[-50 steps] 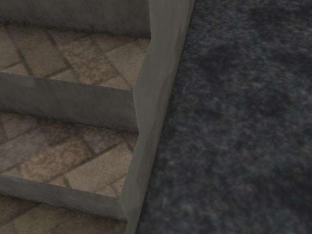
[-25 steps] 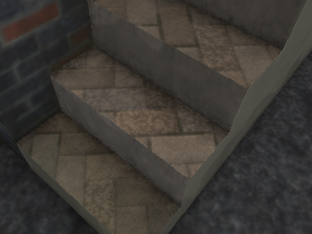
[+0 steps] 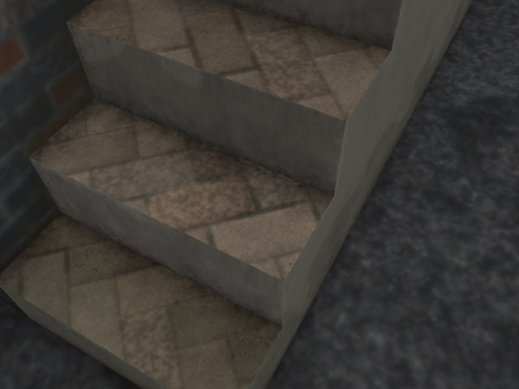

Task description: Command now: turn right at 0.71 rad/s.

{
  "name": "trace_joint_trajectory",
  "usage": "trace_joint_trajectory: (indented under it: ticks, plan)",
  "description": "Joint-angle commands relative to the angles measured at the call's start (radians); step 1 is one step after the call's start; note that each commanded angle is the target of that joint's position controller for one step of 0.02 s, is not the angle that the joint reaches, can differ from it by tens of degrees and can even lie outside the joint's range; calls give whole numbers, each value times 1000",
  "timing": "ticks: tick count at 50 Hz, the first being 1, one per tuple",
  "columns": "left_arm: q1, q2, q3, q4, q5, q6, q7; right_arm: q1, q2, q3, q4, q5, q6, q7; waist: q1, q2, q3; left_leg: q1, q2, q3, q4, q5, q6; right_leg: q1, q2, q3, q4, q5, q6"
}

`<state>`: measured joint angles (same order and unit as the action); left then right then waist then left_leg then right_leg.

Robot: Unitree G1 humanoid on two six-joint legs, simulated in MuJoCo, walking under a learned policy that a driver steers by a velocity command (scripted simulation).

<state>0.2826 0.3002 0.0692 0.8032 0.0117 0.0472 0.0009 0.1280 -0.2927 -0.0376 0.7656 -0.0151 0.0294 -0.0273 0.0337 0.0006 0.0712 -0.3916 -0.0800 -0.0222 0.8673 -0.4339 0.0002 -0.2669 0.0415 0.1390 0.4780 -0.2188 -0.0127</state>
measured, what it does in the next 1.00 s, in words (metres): steps on the spot, turning right: left foot, then right foot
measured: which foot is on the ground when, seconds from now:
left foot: up 0.00-0.10, down 0.12-0.56, up 0.58-0.92, down 0.94-1.00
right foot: down 0.00-0.12, up 0.14-0.54, down 0.56-0.96, up 0.98-1.00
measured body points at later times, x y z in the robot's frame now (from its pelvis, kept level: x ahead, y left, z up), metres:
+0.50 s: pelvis -0.03 +0.02 +0.00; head +0.02 +0.01 +0.45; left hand +0.24 +0.19 -0.11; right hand -0.07 -0.26 -0.12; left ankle +0.01 +0.12 -0.74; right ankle -0.09 -0.09 -0.71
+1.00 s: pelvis -0.05 +0.02 -0.01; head -0.02 +0.02 +0.44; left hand +0.18 +0.21 -0.13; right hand -0.08 -0.26 -0.13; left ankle -0.02 +0.11 -0.74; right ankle -0.09 -0.08 -0.73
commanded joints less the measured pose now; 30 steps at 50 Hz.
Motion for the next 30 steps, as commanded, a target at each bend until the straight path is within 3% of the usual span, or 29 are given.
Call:
trace_joint_trajectory:
  ticks: [1,3,5,6,7,8,9,10,11,13,16,18,24,26,27,28,29,30]
  plan:
    - [-38,164,54,-73,-2,2,-2,-14,-55,-9,-79,8,-18,-3,-3,-155,-108,-29,-6,-17,-124,0,-21,123,-190,285,-118,296,-167]
    - [-61,183,64,-82,2,5,-7,28,-61,-9,-79,18,-27,-10,-15,-187,-131,71,-20,-30,-267,30,-15,91,-177,332,-106,279,-140]
    - [-132,173,64,-108,-3,2,-13,137,-70,-14,-50,16,-39,-26,-71,-177,-137,260,-16,-14,-519,155,-6,-25,-111,326,-69,110,-70]
    - [-115,122,51,-120,-5,-4,-13,162,-144,-31,-44,4,-45,-38,-59,-70,-134,373,128,-136,-633,108,25,-158,-39,263,21,-88,-15]
    - [-56,30,31,-140,-7,-9,-13,103,-259,-52,-78,-8,-38,-38,-25,223,-150,415,422,-451,-717,5,125,-326,128,26,306,-317,39]
    - [-73,141,51,-119,31,-5,-9,46,-219,-45,-94,-18,-32,-30,-24,158,-97,249,495,-430,-706,84,207,-331,27,-35,502,-333,47]
    - [-84,170,63,-110,32,2,-14,13,-135,-20,-112,-23,-33,-25,-2,98,-68,178,452,-360,-690,175,220,-286,-3,-37,601,-285,38]
    - [-66,156,61,-93,33,14,-25,-20,-94,-8,-117,-20,-34,-23,18,73,-37,147,384,-240,-668,248,203,-275,-21,-47,670,-227,35]
    - [-32,149,60,-80,28,25,-39,-30,-96,-10,-122,-17,-37,-25,30,83,-42,165,328,-152,-646,286,181,-269,-29,-58,714,-174,37]
    - [-52,127,47,-87,14,32,-60,6,-102,-12,-122,-18,-41,-29,-3,113,-42,234,293,-50,-616,391,176,-312,-41,-101,702,-143,60]
    - [-157,109,33,-134,17,37,-71,128,-117,-24,-94,-10,-47,-26,-78,122,-58,367,346,-46,-588,494,208,-353,-55,-114,593,-169,81]
    - [-194,90,25,-162,18,42,-69,182,-139,-35,-69,-14,-53,-22,-93,119,-79,414,390,-53,-555,625,231,-333,-48,-109,528,-222,75]
    - [-184,47,-1,-163,0,38,-43,152,-153,-41,-47,-12,-53,8,-72,211,-124,327,356,36,-468,752,200,-81,3,-185,234,-262,33]
    - [-143,36,-7,-145,4,29,-34,148,-159,-44,-31,2,-43,12,-40,196,-129,300,341,48,-407,742,173,16,17,-201,32,-158,9]
    - [-107,39,-10,-129,14,19,-29,150,-154,-43,-22,12,-35,10,-13,154,-132,244,322,75,-355,693,133,121,13,-192,-154,6,-4]
    - [-84,92,-3,-122,32,4,-20,184,-125,-34,-21,12,-29,12,-14,42,-167,116,291,111,-271,546,76,282,-78,-76,-219,88,-23]
    - [-90,186,8,-154,34,-9,-8,206,-7,-1,-72,-2,-25,23,-32,-247,-198,-134,184,186,-76,-57,-3,416,-398,282,-204,415,-109]
    - [-49,204,21,-134,9,-15,6,141,-57,-12,-69,-4,-2,9,34,-186,-183,-76,137,69,15,-183,-11,244,-448,239,-150,579,-251]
